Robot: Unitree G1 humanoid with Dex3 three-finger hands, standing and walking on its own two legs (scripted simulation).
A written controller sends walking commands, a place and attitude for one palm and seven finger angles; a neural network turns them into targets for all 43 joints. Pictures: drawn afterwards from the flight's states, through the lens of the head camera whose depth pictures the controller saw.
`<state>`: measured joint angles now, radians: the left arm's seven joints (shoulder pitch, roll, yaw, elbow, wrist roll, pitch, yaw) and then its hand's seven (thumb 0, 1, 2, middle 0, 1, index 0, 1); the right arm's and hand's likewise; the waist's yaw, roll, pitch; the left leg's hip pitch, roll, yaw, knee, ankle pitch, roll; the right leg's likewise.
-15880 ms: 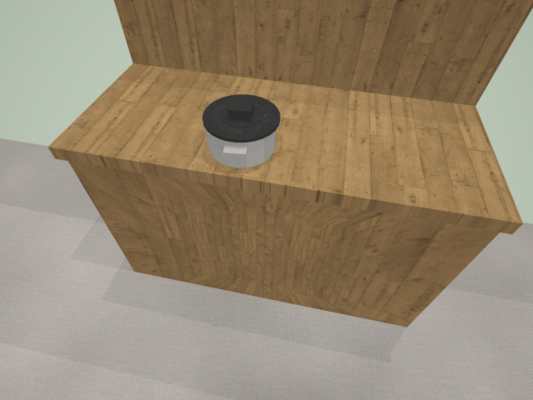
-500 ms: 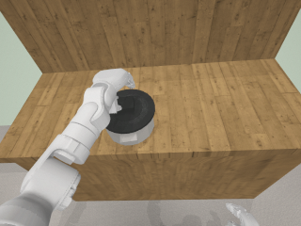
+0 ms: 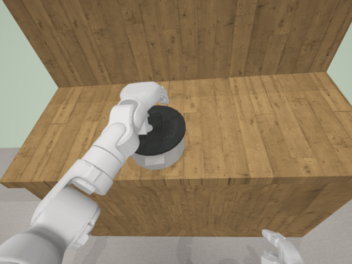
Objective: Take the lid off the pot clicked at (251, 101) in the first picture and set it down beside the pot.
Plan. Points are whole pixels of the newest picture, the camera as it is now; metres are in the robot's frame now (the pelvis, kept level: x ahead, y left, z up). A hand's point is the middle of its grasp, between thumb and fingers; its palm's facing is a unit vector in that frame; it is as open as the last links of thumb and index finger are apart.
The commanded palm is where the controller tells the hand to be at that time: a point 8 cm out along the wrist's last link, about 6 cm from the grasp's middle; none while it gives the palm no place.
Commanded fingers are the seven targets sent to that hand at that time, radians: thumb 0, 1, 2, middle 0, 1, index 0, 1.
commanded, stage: move the open hand above the knob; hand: left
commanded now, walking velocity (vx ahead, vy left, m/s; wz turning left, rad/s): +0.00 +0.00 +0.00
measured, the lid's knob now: (152, 122) +0.47 +0.09 +0.05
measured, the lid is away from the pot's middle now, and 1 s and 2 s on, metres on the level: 0.00 0.00 0.01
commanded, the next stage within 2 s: lower the open fingers around the knob in 0.28 s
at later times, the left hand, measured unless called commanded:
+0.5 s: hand (145, 113) +0.44 +0.09 +0.11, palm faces -0.30 -0.08 -0.95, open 10.2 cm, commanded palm +0.43 +0.10 +0.18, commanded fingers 0.00 -0.29 1.37 -0.81 -0.08 -0.81 -0.08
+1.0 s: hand (140, 124) +0.43 +0.11 +0.08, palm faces -0.28 -0.10 -0.95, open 10.6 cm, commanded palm +0.43 +0.11 +0.14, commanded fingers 0.00 -0.29 1.37 -0.81 -0.08 -0.81 -0.08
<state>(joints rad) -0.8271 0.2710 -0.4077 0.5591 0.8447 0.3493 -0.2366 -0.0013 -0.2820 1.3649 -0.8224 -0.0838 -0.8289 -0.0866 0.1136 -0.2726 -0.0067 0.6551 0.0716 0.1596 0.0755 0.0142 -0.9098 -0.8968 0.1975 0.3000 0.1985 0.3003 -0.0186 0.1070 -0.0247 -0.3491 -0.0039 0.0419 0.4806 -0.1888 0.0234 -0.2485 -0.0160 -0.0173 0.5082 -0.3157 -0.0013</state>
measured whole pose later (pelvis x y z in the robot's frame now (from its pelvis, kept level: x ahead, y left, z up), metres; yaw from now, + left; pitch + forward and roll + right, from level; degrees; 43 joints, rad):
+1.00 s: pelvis +0.01 +0.01 +0.00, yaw +0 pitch +5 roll +0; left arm -0.80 0.26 -0.37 0.68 0.86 0.32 -0.18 0.00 -0.28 1.37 -0.82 -0.08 -0.77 -0.06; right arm 0.12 -0.26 0.00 0.65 0.08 0.18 0.07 0.01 -0.91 -0.90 0.20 0.30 0.20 0.30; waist -0.03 0.08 -0.03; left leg -0.38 -0.01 0.04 0.49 -0.20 0.03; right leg -0.26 -0.02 -0.02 0.49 -0.31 0.01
